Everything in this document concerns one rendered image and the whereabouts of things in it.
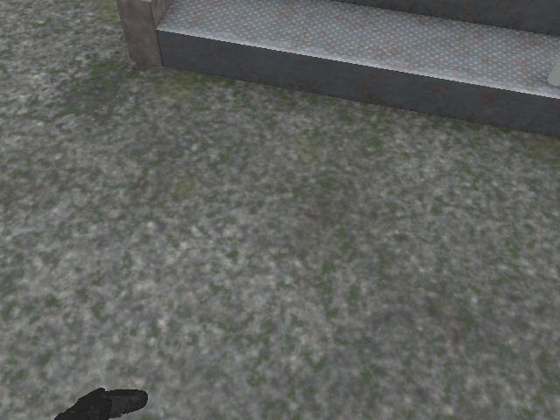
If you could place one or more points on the robot left hand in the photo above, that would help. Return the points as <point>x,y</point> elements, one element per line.
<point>103,405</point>

